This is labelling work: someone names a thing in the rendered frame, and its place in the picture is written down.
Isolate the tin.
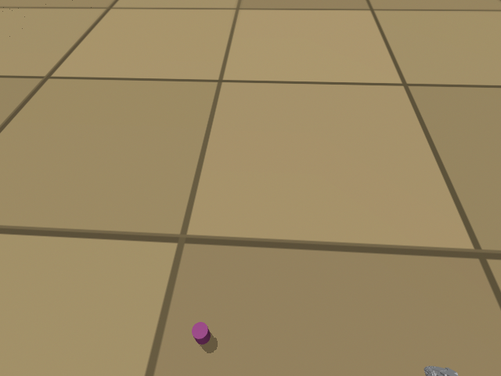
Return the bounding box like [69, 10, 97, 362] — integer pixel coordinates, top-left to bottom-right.
[192, 322, 211, 345]

